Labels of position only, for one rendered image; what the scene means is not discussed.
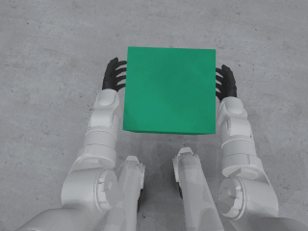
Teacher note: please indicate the robot left thigh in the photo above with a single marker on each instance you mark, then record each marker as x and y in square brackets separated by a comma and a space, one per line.
[123, 217]

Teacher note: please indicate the robot right upper arm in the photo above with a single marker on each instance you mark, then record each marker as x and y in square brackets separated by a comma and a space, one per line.
[252, 205]

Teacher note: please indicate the carton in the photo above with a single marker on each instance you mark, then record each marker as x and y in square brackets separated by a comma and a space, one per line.
[170, 91]

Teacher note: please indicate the left robot forearm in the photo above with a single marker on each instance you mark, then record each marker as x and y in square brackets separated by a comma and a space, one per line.
[99, 147]

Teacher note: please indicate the robot left hand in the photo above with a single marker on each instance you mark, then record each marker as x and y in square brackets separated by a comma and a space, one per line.
[110, 80]

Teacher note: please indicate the right robot forearm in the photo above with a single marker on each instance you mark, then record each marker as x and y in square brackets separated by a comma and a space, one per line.
[239, 156]

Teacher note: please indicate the robot left upper arm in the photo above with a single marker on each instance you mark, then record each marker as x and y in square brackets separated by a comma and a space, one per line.
[87, 195]

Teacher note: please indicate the robot right shin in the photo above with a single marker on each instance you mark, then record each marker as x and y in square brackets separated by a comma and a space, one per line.
[185, 150]

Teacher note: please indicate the robot right hand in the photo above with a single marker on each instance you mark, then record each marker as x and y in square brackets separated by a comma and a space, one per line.
[227, 87]

